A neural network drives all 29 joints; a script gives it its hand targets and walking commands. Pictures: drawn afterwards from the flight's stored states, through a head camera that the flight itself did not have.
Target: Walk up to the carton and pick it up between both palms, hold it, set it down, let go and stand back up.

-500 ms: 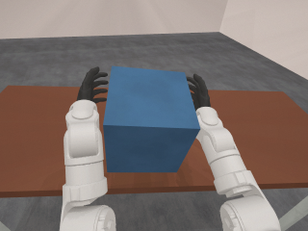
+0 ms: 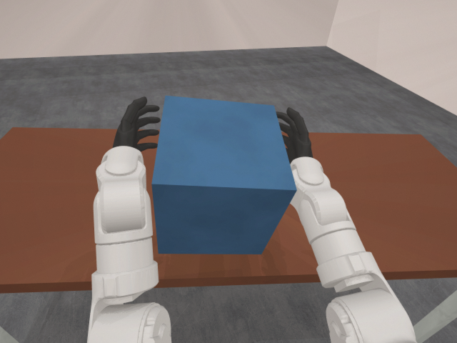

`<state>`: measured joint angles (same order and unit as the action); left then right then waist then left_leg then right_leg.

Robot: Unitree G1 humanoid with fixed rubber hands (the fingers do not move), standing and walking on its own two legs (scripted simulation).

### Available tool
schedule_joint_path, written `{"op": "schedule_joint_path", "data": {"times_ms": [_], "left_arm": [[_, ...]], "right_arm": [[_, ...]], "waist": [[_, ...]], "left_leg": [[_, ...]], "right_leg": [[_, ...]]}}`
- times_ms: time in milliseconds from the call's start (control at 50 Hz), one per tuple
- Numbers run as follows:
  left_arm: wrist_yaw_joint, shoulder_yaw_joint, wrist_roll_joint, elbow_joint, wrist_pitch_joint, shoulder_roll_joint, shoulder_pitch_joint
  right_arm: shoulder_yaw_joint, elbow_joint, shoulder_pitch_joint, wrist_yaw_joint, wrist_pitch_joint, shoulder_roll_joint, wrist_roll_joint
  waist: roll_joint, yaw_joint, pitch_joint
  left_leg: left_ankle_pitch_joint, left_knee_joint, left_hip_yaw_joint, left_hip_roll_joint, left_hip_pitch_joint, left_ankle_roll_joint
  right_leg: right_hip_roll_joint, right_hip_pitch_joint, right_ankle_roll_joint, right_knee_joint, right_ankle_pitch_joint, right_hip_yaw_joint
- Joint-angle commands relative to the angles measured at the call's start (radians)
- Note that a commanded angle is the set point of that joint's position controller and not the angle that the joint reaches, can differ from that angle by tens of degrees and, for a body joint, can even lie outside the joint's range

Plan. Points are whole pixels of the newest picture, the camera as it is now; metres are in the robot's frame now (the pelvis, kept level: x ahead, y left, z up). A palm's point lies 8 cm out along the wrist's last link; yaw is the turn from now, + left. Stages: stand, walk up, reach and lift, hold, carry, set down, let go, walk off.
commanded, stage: hold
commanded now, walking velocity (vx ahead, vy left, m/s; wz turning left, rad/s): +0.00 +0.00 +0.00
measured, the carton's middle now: (216, 179) +0.34 +0.01 +0.16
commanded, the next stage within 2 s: none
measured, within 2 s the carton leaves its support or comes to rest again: neither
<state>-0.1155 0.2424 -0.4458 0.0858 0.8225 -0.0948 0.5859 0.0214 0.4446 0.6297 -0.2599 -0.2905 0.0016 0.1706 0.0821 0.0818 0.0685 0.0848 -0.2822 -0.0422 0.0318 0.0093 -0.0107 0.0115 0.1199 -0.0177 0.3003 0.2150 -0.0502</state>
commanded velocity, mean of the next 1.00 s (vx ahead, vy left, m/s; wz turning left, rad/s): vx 0.00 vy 0.00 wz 0.00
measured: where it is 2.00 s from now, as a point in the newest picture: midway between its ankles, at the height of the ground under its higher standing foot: outside the picture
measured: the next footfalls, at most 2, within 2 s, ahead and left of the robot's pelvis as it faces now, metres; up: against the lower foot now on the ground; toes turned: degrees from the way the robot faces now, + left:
none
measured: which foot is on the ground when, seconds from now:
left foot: down 0.00-1.00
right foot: down 0.00-1.00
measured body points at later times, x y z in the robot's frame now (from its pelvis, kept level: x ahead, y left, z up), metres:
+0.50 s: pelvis +0.00 +0.00 +0.00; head -0.06 +0.03 +0.44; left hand +0.35 +0.15 +0.22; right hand +0.36 -0.13 +0.20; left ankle +0.06 +0.13 -0.75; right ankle -0.01 -0.10 -0.75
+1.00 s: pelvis +0.00 +0.00 +0.00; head -0.06 +0.03 +0.44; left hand +0.35 +0.15 +0.22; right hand +0.36 -0.13 +0.20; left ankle +0.06 +0.13 -0.75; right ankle -0.01 -0.10 -0.75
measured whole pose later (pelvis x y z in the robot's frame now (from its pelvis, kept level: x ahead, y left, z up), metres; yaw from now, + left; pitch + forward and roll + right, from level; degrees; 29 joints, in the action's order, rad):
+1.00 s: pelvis +0.00 +0.00 +0.00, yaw +0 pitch -12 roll +0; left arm -0.12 0.24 -0.45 0.09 0.83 -0.10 0.58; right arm 0.02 0.46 0.63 -0.25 -0.28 0.00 0.18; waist 0.08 0.08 0.07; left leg 0.09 -0.29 -0.04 0.03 0.01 -0.01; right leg 0.01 0.13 -0.02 0.30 0.22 -0.05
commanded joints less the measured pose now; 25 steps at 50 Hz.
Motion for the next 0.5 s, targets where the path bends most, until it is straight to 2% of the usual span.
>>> {"op": "schedule_joint_path", "data": {"times_ms": [0, 20, 40, 60, 80, 100, 140, 160, 200, 220, 240, 260, 280, 300, 320, 340, 380, 400, 420, 440, 460, 480], "left_arm": [[-0.116, -0.373, 0.120, -0.005, -0.034, -0.415, 0.476], [-0.119, -0.356, 0.115, -0.020, -0.028, -0.391, 0.479], [-0.117, -0.348, 0.106, -0.026, -0.028, -0.394, 0.497], [-0.121, -0.388, 0.124, 0.006, -0.031, -0.420, 0.499], [-0.116, -0.361, 0.113, -0.009, -0.029, -0.428, 0.486], [-0.117, -0.380, 0.119, -0.020, -0.030, -0.433, 0.505], [-0.110, -0.432, 0.151, 0.029, -0.037, -0.463, 0.511], [-0.105, -0.408, 0.139, 0.003, -0.034, -0.452, 0.503], [-0.097, -0.394, 0.135, -0.005, -0.042, -0.437, 0.500], [-0.099, -0.403, 0.136, 0.008, -0.038, -0.440, 0.489], [-0.093, -0.387, 0.117, -0.007, -0.032, -0.433, 0.474], [-0.094, -0.368, 0.117, -0.019, -0.032, -0.435, 0.482], [-0.093, -0.383, 0.126, -0.003, -0.036, -0.440, 0.486], [-0.091, -0.393, 0.132, 0.021, -0.037, -0.439, 0.478], [-0.095, -0.376, 0.116, 0.013, -0.036, -0.421, 0.470], [-0.094, -0.388, 0.128, 0.013, -0.033, -0.427, 0.479], [-0.102, -0.389, 0.121, 0.009, -0.022, -0.429, 0.456], [-0.098, -0.380, 0.112, 0.001, -0.024, -0.434, 0.457], [-0.102, -0.393, 0.122, 0.043, -0.028, -0.431, 0.441], [-0.102, -0.368, 0.125, 0.004, -0.029, -0.403, 0.467], [-0.102, -0.375, 0.124, 0.032, -0.030, -0.420, 0.485], [-0.105, -0.398, 0.134, 0.039, -0.036, -0.416, 0.507]], "right_arm": [[0.311, -0.234, 0.670, 0.100, 0.050, 0.462, 0.066], [0.305, -0.232, 0.672, 0.105, 0.048, 0.455, 0.058], [0.297, -0.213, 0.688, 0.110, 0.047, 0.451, 0.062], [0.279, -0.221, 0.659, 0.111, 0.050, 0.437, 0.054], [0.305, -0.246, 0.704, 0.112, 0.054, 0.456, 0.076], [0.292, -0.247, 0.721, 0.112, 0.059, 0.458, 0.064], [0.285, -0.274, 0.702, 0.111, 0.067, 0.453, 0.065], [0.294, -0.295, 0.750, 0.114, 0.074, 0.454, 0.073], [0.309, -0.252, 0.698, 0.117, 0.070, 0.466, 0.060], [0.290, -0.245, 0.692, 0.117, 0.068, 0.440, 0.067], [0.319, -0.263, 0.706, 0.118, 0.068, 0.457, 0.069], [0.323, -0.260, 0.719, 0.121, 0.070, 0.472, 0.069], [0.306, -0.257, 0.694, 0.122, 0.075, 0.451, 0.060], [0.315, -0.257, 0.688, 0.123, 0.073, 0.448, 0.064], [0.325, -0.266, 0.698, 0.118, 0.073, 0.465, 0.075], [0.325, -0.275, 0.697, 0.118, 0.071, 0.467, 0.064], [0.330, -0.286, 0.682, 0.110, 0.070, 0.452, 0.080], [0.346, -0.288, 0.705, 0.111, 0.068, 0.462, 0.079], [0.350, -0.320, 0.679, 0.105, 0.070, 0.476, 0.088], [0.333, -0.298, 0.700, 0.106, 0.065, 0.458, 0.074], [0.337, -0.283, 0.683, 0.108, 0.067, 0.477, 0.075], [0.309, -0.280, 0.681, 0.106, 0.063, 0.462, 0.065]], "waist": [[-0.060, 0.018, -0.246], [-0.046, 0.006, -0.223], [-0.065, 0.003, -0.213], [-0.089, 0.025, -0.230], [-0.079, -0.004, -0.216], [-0.092, 0.010, -0.228], [-0.099, 0.047, -0.274], [-0.104, 0.010, -0.274], [-0.073, 0.013, -0.259], [-0.106, 0.025, -0.260], [-0.083, -0.008, -0.252], [-0.078, -0.025, -0.256], [-0.073, 0.006, -0.256], [-0.081, -0.007, -0.280], [-0.066, -0.010, -0.269], [-0.052, -0.009, -0.269], [-0.070, 0.006, -0.253], [-0.056, -0.011, -0.263], [-0.051, 0.011, -0.310], [-0.035, 0.003, -0.256], [-0.054, 0.006, -0.276], [-0.080, 0.030, -0.258]], "left_leg": [[-0.082, 0.003, -0.050, -0.046, 0.211, 0.046], [-0.048, 0.007, -0.052, -0.046, 0.188, 0.056], [-0.044, 0.018, -0.052, -0.043, 0.179, 0.047], [-0.051, 0.012, -0.049, -0.035, 0.180, 0.032], [-0.066, 0.016, -0.053, -0.040, 0.180, 0.041], [-0.076, 0.011, -0.058, -0.042, 0.183, 0.034], [-0.108, -0.006, -0.051, -0.030, 0.208, 0.018], [-0.091, -0.002, -0.051, -0.036, 0.200, 0.026], [-0.103, -0.005, -0.049, -0.038, 0.211, 0.030], [-0.106, -0.002, -0.048, -0.035, 0.205, 0.018], [-0.093, 0.001, -0.051, -0.042, 0.205, 0.036], [-0.066, 0.008, -0.053, -0.041, 0.189, 0.040], [-0.101, 0.005, -0.046, -0.031, 0.204, 0.028], [-0.110, 0.003, -0.049, -0.036, 0.212, 0.031], [-0.111, 0.006, -0.054, -0.039, 0.220, 0.039], [-0.091, 0.002, -0.054, -0.046, 0.210, 0.041], [-0.104, -0.005, -0.056, -0.051, 0.213, 0.037], [-0.133, -0.006, -0.050, -0.046, 0.225, 0.041], [-0.172, -0.019, -0.050, -0.049, 0.247, 0.043], [-0.106, -0.002, -0.050, -0.050, 0.219, 0.049], [-0.099, -0.002, -0.056, -0.054, 0.208, 0.046], [-0.105, -0.004, -0.054, -0.049, 0.205, 0.034]], "right_leg": [[0.026, -0.134, 0.079, -0.072, -0.155, -0.064], [0.023, -0.150, 0.076, -0.073, -0.110, -0.060], [0.029, -0.155, 0.069, -0.073, -0.106, -0.065], [0.030, -0.143, 0.063, -0.058, -0.119, -0.063], [0.034, -0.154, 0.065, -0.062, -0.107, -0.059], [0.032, -0.155, 0.066, -0.070, -0.113, -0.062], [0.040, -0.149, 0.065, -0.054, -0.154, -0.070], [0.039, -0.145, 0.066, -0.061, -0.121, -0.064], [0.041, -0.159, 0.067, -0.057, -0.145, -0.073], [0.044, -0.141, 0.063, -0.059, -0.143, -0.073], [0.041, -0.153, 0.066, -0.060, -0.117, -0.071], [0.037, -0.161, 0.064, -0.069, -0.081, -0.067], [0.045, -0.154, 0.061, -0.054, -0.126, -0.074], [0.044, -0.146, 0.060, -0.061, -0.133, -0.071], [0.037, -0.130, 0.069, -0.060, -0.141, -0.070], [0.037, -0.156, 0.073, -0.059, -0.150, -0.067], [0.034, -0.134, 0.076, -0.061, -0.184, -0.063], [0.041, -0.137, 0.073, -0.056, -0.199, -0.071], [0.034, -0.108, 0.081, -0.058, -0.254, -0.061], [0.035, -0.153, 0.081, -0.071, -0.188, -0.064], [0.028, -0.131, 0.078, -0.060, -0.190, -0.063], [0.034, -0.136, 0.076, -0.060, -0.192, -0.065]]}}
